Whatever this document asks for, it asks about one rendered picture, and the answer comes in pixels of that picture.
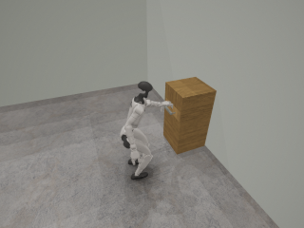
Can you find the right robot upper arm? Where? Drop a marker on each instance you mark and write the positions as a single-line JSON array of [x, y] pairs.
[[137, 112]]

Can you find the drawer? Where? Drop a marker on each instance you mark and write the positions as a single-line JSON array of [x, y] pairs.
[[177, 114]]

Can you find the cabinet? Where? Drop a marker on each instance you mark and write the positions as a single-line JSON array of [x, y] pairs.
[[194, 99]]

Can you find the robot left thigh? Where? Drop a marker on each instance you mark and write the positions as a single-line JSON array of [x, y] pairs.
[[140, 136]]

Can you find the handle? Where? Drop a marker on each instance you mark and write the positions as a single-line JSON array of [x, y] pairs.
[[169, 111]]

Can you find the robot right forearm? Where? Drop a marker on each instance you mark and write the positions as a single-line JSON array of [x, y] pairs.
[[130, 137]]

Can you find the left robot upper arm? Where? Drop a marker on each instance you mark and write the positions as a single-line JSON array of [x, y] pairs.
[[147, 102]]

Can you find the robot left forearm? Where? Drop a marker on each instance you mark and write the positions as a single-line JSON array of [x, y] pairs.
[[156, 104]]

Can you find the left robot hand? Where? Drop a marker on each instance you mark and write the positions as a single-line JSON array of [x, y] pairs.
[[166, 103]]

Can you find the robot left foot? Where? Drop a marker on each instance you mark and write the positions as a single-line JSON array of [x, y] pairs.
[[130, 161]]

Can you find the right robot hand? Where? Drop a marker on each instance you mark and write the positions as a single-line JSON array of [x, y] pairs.
[[135, 155]]

